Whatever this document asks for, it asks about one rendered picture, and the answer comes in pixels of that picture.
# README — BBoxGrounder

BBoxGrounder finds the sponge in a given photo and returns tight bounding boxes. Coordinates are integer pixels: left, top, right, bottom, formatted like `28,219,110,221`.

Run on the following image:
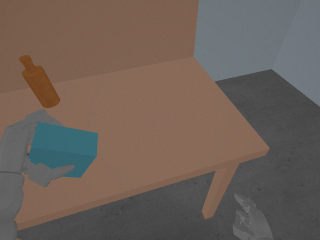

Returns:
24,122,98,178

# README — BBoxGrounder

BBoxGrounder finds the left robot hand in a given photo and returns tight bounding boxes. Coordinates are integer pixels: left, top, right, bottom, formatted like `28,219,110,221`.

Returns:
0,109,76,188

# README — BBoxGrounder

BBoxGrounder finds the table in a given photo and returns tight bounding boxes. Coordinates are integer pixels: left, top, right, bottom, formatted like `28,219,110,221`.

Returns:
0,0,270,240

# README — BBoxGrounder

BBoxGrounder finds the left robot forearm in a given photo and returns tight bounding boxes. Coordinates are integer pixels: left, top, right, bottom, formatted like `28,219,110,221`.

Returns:
0,171,25,240

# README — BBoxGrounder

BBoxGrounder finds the right robot hand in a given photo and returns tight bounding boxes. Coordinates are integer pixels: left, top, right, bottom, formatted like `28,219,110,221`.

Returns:
232,193,273,240

